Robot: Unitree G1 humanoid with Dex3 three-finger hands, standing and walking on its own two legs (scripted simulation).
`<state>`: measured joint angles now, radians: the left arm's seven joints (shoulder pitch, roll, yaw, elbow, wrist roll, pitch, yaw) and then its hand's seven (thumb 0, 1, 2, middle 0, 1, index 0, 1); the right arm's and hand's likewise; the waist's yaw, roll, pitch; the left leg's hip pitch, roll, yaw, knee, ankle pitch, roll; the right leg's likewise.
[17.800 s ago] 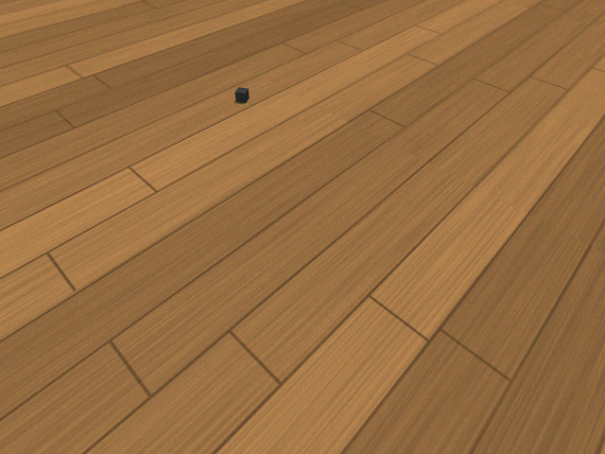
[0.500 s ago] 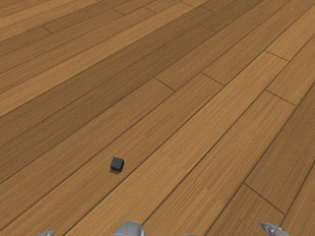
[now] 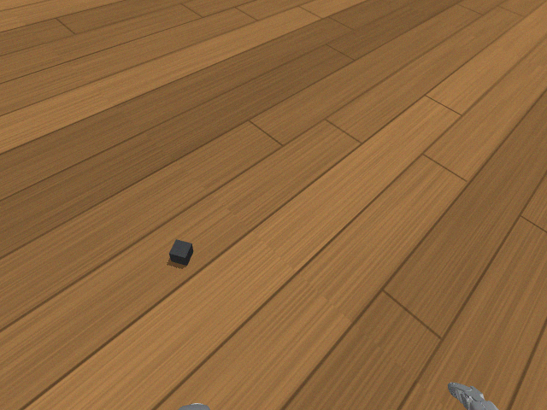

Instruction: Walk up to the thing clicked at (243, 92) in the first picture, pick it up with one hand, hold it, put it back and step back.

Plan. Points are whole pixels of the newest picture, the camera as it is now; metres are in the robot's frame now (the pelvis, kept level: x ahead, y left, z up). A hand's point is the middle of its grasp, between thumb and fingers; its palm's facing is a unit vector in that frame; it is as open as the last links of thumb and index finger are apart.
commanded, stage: walk up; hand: left
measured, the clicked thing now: (181, 252) +0.73 +0.30 -0.73
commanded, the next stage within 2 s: stand in 1.20 s
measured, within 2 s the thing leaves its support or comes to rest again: neither
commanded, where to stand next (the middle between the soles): +0.37 +0.03 m, yaw +4 degrees
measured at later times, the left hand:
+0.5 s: hand out of the picture +0.06 +0.27 -0.13, palm faces +0.06 -0.92 -0.38, open 7.4 cm
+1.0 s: hand out of the picture +0.10 +0.25 -0.14, palm faces +0.12 -0.94 -0.32, open 7.4 cm
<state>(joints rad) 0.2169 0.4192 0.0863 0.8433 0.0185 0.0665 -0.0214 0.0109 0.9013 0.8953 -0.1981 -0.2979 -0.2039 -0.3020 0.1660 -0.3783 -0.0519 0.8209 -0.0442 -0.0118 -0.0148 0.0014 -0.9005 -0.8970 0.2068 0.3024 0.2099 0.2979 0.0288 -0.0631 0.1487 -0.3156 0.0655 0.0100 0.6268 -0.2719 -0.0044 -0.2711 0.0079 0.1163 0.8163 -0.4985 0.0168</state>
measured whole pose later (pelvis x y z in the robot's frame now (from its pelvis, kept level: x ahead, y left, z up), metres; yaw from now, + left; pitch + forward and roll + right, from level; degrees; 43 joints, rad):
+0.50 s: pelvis -0.02 -0.01 +0.01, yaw +3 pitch -2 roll +0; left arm 0.18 0.41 0.07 0.94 0.00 0.00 -0.01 0.01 0.90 0.90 -0.20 -0.30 -0.20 -0.30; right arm 0.28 -0.33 -0.04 0.96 -0.04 -0.04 0.02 0.00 -0.90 -0.90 0.21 0.30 0.21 0.30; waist 0.00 -0.02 0.08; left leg -0.21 -0.01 -0.05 0.52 -0.27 0.01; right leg -0.29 -0.02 0.01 0.75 -0.49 -0.03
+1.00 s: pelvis +0.01 -0.01 +0.01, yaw +5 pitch -2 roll -1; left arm 0.08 0.36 0.03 1.04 0.00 -0.02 -0.01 0.01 0.90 0.90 -0.20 -0.30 -0.21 -0.30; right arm 0.13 -0.33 -0.02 1.03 -0.02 -0.03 0.01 0.00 -0.91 -0.90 0.20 0.30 0.21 0.30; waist 0.02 -0.02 0.07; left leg -0.18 0.00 -0.05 0.49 -0.28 0.00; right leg -0.16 -0.04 -0.05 0.46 -0.26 0.02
